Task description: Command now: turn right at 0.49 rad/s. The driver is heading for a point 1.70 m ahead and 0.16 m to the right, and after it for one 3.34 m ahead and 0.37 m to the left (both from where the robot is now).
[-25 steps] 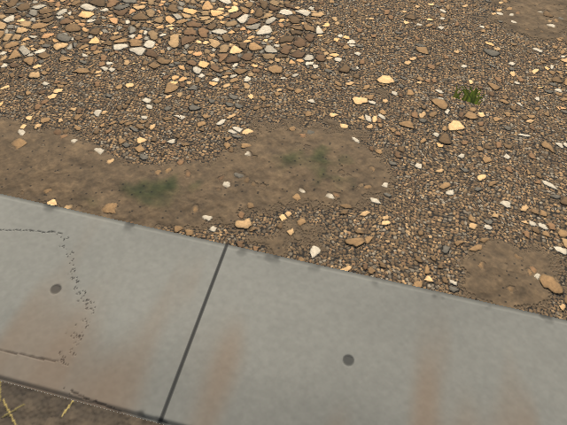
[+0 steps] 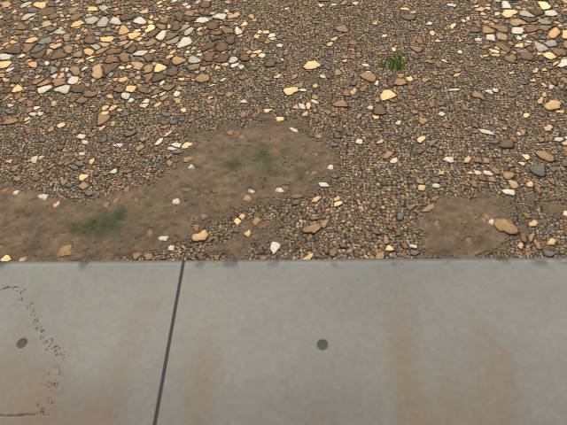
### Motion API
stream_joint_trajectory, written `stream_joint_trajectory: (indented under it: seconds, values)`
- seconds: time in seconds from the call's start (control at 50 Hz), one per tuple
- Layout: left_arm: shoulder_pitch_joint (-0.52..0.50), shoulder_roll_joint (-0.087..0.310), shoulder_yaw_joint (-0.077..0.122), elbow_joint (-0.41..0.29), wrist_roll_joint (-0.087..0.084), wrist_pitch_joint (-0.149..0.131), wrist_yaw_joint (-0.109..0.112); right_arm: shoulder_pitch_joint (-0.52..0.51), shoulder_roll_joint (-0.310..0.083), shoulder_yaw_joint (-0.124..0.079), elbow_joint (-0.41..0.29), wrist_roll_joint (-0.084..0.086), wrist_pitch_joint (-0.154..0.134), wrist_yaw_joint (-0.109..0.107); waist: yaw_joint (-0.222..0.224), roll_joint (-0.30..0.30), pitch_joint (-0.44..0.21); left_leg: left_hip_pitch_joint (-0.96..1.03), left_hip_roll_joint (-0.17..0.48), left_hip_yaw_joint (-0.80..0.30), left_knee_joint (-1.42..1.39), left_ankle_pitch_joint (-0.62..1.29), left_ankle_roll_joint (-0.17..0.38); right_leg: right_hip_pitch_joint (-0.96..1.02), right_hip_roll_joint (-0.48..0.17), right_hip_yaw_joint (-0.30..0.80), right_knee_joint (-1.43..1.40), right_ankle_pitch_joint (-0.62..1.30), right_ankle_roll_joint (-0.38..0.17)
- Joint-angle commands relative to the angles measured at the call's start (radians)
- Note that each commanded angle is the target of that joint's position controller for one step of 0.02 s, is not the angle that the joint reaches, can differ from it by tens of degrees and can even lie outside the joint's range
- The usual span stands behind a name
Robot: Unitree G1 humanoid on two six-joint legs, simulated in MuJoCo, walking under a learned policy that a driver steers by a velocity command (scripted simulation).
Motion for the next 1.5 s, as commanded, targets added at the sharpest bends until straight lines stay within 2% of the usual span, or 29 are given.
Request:
stream_joint_trajectory:
  seconds: [0.02, 0.26, 0.36, 0.38, 0.4, 0.42, 0.44, 0.48, 0.54, 0.68, 0.74, 0.76, 0.78, 0.8, 0.84, 0.9, 0.94, 1.0, 1.06, 1.1, 1.18, 1.26, 1.3, 1.32, 1.34, 1.36, 1.38, 1.42, 1.5]
  values:
    - [-0.062, 0.164, 0.037, -0.087, -0.023, -0.023, 0.021, -0.041, -0.096, -0.029, -0.065, -0.002, -0.019, -0.005, -0.023, -0.125, -0.11, -0.179, 0.028, -0.082, 0.115, 0.086, -0.026, 0.194, -0.255, 0.322, -0.203, 0.525, -0.169]
    - [-0.064, 0.21, 0.056, -0.13, -0.015, 0.019, 0.028, -0.027, -0.084, -0.019, -0.062, 0.016, -0.056, 0.016, 0.009, -0.202, -0.109, 0.014, -0.026, -0.088, -0.304, 0.16, -0.059, 0.114, -0.191, 0.428, -0.176, 0.349, -0.169]
    - [-0.137, 0.192, 0.049, -0.158, -0.036, 0.035, 0.03, 0.076, -0.095, -0.026, -0.036, 0.018, -0.084, 0.039, -0.048, -0.205, -0.143, 0.199, -0.036, -0.07, -0.629, 0.325, -0.018, 0.098, -0.14, 0.502, -0.079, 0.405, -0.108]
    - [-0.124, 0.17, 0.042, -0.161, -0.035, 0.036, 0.034, 0.103, -0.123, -0.035, -0.028, 0.012, -0.086, 0.039, -0.05, -0.17, -0.153, 0.298, 0.027, -0.105, -0.699, 0.44, 0.009, 0.037, -0.099, 0.478, -0.032, 0.285, -0.063]
    - [-0.06, 0.113, 0.027, -0.157, -0.016, 0.034, 0.03, 0.106, -0.189, -0.045, -0.04, -0.005, -0.08, 0.032, -0.008, 0.043, -0.189, 0.411, 0.234, -0.299, -0.717, 0.592, 0.087, -0.077, 0.007, 0.341, 0.171, -0.027, -0.002]
    - [-0.045, 0.141, 0.039, -0.181, -0.026, 0.027, 0.031, 0.087, -0.224, -0.047, -0.043, -0.039, -0.074, 0.035, 0.015, 0.23, -0.129, 0.378, 0.385, -0.515, -0.726, 0.746, 0.268, -0.274, 0.134, 0.193, 0.359, -0.383, 0.052]
    - [-0.005, 0.219, 0.062, -0.162, -0.017, 0.022, 0.031, 0.06, -0.177, -0.034, -0.062, -0.033, -0.078, 0.035, 0.015, 0.156, -0.125, 0.337, 0.433, -0.508, -0.727, 0.71, 0.333, -0.295, 0.05, 0.192, 0.559, -0.367, 0.089]
    - [0.003, 0.224, 0.078, -0.124, -0.027, 0.037, 0.03, -0.015, -0.104, -0.011, -0.08, -0.011, -0.073, 0.025, 0.028, 0.081, -0.084, 0.305, 0.296, -0.299, -0.712, 0.568, 0.252, -0.306, 0.016, 0.163, 0.656, -0.228, 0.122]
    - [-0.044, 0.148, 0.054, -0.144, -0.027, 0.045, 0.026, 0.031, -0.103, -0.002, -0.061, -0.001, -0.063, 0.014, -0.018, 0.099, -0.07, 0.324, 0.236, -0.192, -0.713, 0.642, 0.257, -0.317, 0.021, 0.123, 0.632, -0.142, 0.153]
    - [-0.087, 0.098, 0.017, -0.175, -0.017, 0.037, 0.015, 0.06, -0.16, -0.012, -0.042, 0.008, -0.042, 0.029, -0.06, 0.145, -0.128, 0.361, 0.266, -0.141, -0.675, 0.757, 0.276, -0.105, -0.022, 0.018, 0.203, -0.142, 0.147]
    - [-0.002, 0.097, 0.021, -0.133, -0.015, 0.037, 0.008, 0.053, -0.145, 0.001, -0.023, 0.03, -0.039, 0.036, -0.012, 0.12, -0.122, 0.303, 0.242, -0.12, -0.612, 0.699, 0.226, 0.077, 0.003, -0.027, -0.137, 0.106, 0.097]
    - [0.001, 0.12, 0.024, -0.134, -0.009, 0.037, 0.01, 0.106, -0.116, 0.013, 0.0, 0.028, -0.047, 0.039, -0.014, 0.078, -0.126, 0.238, 0.215, -0.1, -0.588, 0.608, 0.16, 0.184, -0.024, 0.023, -0.225, 0.229, 0.068]
    - [0.019, 0.184, 0.033, -0.146, -0.003, 0.039, 0.021, 0.138, -0.062, 0.034, -0.004, -0.013, -0.058, 0.047, -0.043, -0.1, -0.186, 0.142, 0.14, -0.026, -0.454, 0.386, 0.069, 0.32, -0.194, 0.225, -0.211, 0.504, 0.021]
    - [-0.042, 0.182, 0.023, -0.149, 0.02, 0.034, 0.016, 0.127, -0.025, 0.044, -0.021, -0.02, -0.063, 0.042, -0.072, -0.272, -0.171, 0.118, 0.07, 0.014, -0.464, 0.084, 0.009, 0.189, -0.315, 0.328, -0.183, 0.526, -0.118]
    - [-0.1, 0.088, -0.004, -0.149, 0.026, 0.004, 0.003, 0.059, -0.081, 0.033, -0.017, -0.01, -0.054, 0.032, -0.045, -0.202, -0.121, 0.152, 0.075, -0.011, -0.448, 0.11, -0.02, 0.124, -0.247, 0.286, -0.206, 0.328, -0.135]
    - [-0.11, 0.087, -0.007, -0.121, 0.017, -0.018, 0.006, 0.091, -0.078, 0.04, 0.017, -0.014, -0.046, 0.03, -0.057, -0.195, -0.097, 0.241, 0.091, -0.033, -0.593, 0.382, -0.024, 0.095, -0.168, 0.19, -0.19, 0.242, -0.042]
    - [-0.065, 0.098, -0.002, -0.11, 0.022, -0.012, 0.014, 0.11, -0.107, 0.037, 0.04, 0.005, -0.044, 0.034, -0.019, -0.156, -0.088, 0.216, 0.052, 0.014, -0.533, 0.287, -0.002, 0.088, -0.122, 0.16, -0.233, -0.104, -0.016]
    - [0.043, 0.198, 0.034, -0.087, -0.002, -0.009, 0.031, -0.002, -0.102, 0.034, -0.008, 0.03, -0.06, 0.036, 0.061, -0.202, 0.056, -0.091, 0.039, 0.027, -0.267, 0.045, 0.044, 0.12, -0.311, 0.396, -0.369, -0.452, -0.137]
    - [0.075, 0.136, 0.03, -0.069, -0.011, -0.053, 0.039, 0.034, -0.095, 0.016, -0.008, 0.049, -0.079, 0.049, 0.039, -0.14, 0.073, -0.354, 0.115, -0.112, -0.006, 0.013, 0.08, 0.277, -0.402, 0.435, -0.406, -0.303, -0.195]
    - [0.014, 0.111, 0.028, -0.079, -0.013, -0.068, 0.033, 0.046, -0.082, 0.017, 0.0, 0.04, -0.084, 0.059, 0.017, -0.111, 0.043, -0.326, 0.138, -0.088, -0.06, 0.104, 0.07, 0.296, -0.357, 0.289, -0.421, -0.141, -0.16]
    - [-0.034, 0.15, 0.051, -0.086, -0.011, -0.075, 0.013, 0.039, -0.036, 0.043, -0.014, 0.029, -0.083, 0.092, 0.011, -0.114, -0.013, -0.091, 0.132, 0.017, -0.247, 0.247, 0.034, 0.168, -0.271, 0.034, -0.399, 0.064, -0.12]
    - [-0.003, 0.186, 0.067, -0.061, -0.039, -0.068, -0.001, 0.086, -0.07, 0.037, -0.03, 0.029, -0.072, 0.096, -0.02, -0.112, -0.012, 0.063, 0.073, 0.097, -0.368, 0.293, 0.068, 0.103, -0.299, -0.031, -0.302, 0.004, -0.095]
    - [0.006, 0.145, 0.05, -0.06, -0.024, -0.065, -0.002, 0.274, -0.142, -0.009, 0.013, 0.037, -0.068, 0.085, -0.118, -0.061, -0.099, 0.342, -0.009, 0.127, -0.403, 0.27, 0.124, -0.001, -0.242, -0.134, 0.013, 0.252, -0.031]
    - [-0.009, 0.087, 0.027, -0.09, 0.002, -0.068, 0.001, 0.439, -0.24, -0.049, 0.044, 0.047, -0.067, 0.07, -0.189, 0.113, -0.159, 0.522, 0.102, -0.106, -0.506, 0.19, 0.2, -0.171, -0.16, -0.205, 0.392, 0.168, 0.047]
    - [0.003, -0.001, -0.001, -0.168, 0.008, -0.088, 0.007, 0.425, -0.349, -0.053, 0.005, 0.027, -0.089, 0.073, -0.112, 0.323, -0.237, 0.648, 0.337, -0.785, -0.766, -0.13, 0.389, -0.487, 0.03, -0.049, 0.703, -0.321, 0.1]
    - [-0.05, 0.109, 0.018, -0.161, -0.044, -0.112, 0.002, 0.38, -0.26, -0.028, -0.022, 0.023, -0.112, 0.085, -0.143, 0.136, -0.22, 0.637, 0.388, -0.858, -0.873, -0.224, 0.397, -0.584, -0.014, 0.101, 0.795, -0.26, 0.076]
    - [-0.073, 0.145, 0.026, -0.169, -0.064, -0.126, -0.005, 0.338, -0.202, -0.012, -0.027, 0.02, -0.125, 0.087, -0.121, 0.106, -0.127, 0.575, 0.376, -0.735, -0.849, -0.169, 0.369, -0.637, -0.063, 0.09, 0.783, -0.168, 0.041]
    - [-0.056, 0.144, 0.032, -0.141, -0.013, -0.137, 0.006, 0.239, -0.141, 0.007, -0.054, 0.016, -0.124, 0.084, -0.063, 0.005, -0.059, 0.413, 0.279, -0.511, -0.806, 0.085, 0.303, -0.537, -0.133, 0.092, 0.634, -0.01, 0.027]
    - [-0.054, 0.115, 0.034, -0.136, 0.007, -0.106, -0.001, 0.231, -0.134, 0.009, -0.08, 0.008, -0.126, 0.06, -0.033, 0.02, -0.051, 0.329, 0.187, -0.317, -0.842, 0.426, 0.296, -0.448, -0.113, 0.062, 0.47, 0.161, 0.076]
Velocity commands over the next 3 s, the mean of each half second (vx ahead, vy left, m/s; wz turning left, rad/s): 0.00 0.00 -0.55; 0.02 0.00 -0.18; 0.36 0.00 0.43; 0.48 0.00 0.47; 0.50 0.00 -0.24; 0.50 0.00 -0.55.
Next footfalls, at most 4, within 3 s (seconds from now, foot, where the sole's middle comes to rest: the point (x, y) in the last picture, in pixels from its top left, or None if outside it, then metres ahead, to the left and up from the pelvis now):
0.40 left None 0.09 0.14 -0.77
0.76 right None -0.01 -0.11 -0.77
1.30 left None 0.24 0.11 -0.77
1.82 right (360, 366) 0.59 -0.08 -0.77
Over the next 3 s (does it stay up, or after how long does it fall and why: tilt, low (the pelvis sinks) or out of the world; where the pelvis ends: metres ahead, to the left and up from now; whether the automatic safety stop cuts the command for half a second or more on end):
stays up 1.01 -0.05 -0.16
